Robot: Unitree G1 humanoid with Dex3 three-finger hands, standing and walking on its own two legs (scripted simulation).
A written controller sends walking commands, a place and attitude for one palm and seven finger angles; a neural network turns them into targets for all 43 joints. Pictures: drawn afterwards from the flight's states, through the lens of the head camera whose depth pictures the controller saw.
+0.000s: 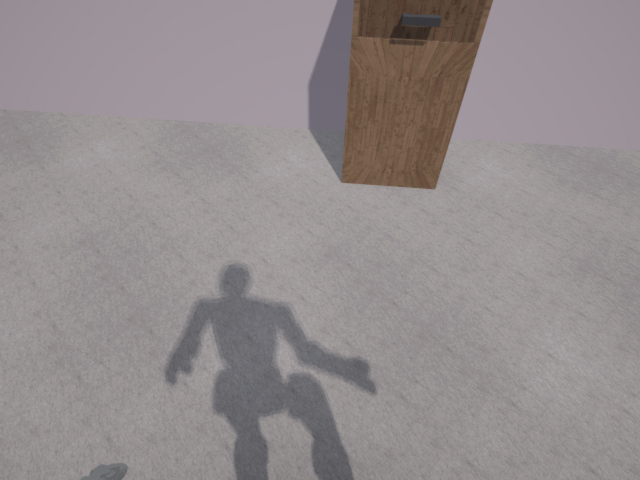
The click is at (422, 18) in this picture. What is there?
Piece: drawer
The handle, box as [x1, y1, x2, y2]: [402, 13, 440, 26]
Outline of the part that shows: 402,15 402,24 438,26 440,21 440,16 438,15 419,15 403,13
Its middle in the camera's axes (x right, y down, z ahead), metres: +0.34 -0.76 +1.33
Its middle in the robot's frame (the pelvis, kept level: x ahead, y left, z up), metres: +1.53 -0.26 +0.01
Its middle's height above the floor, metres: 0.78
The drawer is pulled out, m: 0.00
